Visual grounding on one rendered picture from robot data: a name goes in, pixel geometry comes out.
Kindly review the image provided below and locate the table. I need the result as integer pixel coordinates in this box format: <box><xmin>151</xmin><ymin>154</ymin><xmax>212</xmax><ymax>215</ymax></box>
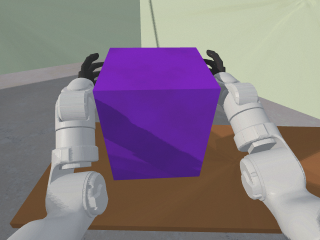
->
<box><xmin>10</xmin><ymin>122</ymin><xmax>320</xmax><ymax>234</ymax></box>

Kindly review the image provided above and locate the robot right forearm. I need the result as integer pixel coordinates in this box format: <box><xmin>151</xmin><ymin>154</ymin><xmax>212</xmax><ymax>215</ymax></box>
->
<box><xmin>214</xmin><ymin>72</ymin><xmax>306</xmax><ymax>187</ymax></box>

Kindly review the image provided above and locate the right robot hand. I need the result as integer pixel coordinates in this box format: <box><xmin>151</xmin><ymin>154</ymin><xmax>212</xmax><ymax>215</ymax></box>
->
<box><xmin>203</xmin><ymin>49</ymin><xmax>226</xmax><ymax>76</ymax></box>

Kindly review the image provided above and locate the carton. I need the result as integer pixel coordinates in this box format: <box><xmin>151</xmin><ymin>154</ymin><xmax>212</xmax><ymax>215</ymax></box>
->
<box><xmin>92</xmin><ymin>47</ymin><xmax>221</xmax><ymax>181</ymax></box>

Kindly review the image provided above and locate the left robot hand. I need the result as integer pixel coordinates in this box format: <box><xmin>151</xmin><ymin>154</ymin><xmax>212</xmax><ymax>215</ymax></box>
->
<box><xmin>78</xmin><ymin>53</ymin><xmax>104</xmax><ymax>86</ymax></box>

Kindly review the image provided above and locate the right robot upper arm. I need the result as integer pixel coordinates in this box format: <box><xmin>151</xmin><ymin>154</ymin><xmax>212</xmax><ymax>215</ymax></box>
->
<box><xmin>240</xmin><ymin>147</ymin><xmax>320</xmax><ymax>240</ymax></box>

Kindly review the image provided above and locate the left robot upper arm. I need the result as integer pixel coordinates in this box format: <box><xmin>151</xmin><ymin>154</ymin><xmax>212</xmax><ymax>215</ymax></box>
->
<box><xmin>7</xmin><ymin>171</ymin><xmax>108</xmax><ymax>240</ymax></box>

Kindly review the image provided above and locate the robot left forearm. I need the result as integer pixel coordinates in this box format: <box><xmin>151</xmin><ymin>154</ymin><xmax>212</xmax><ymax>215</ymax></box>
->
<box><xmin>45</xmin><ymin>78</ymin><xmax>99</xmax><ymax>212</ymax></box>

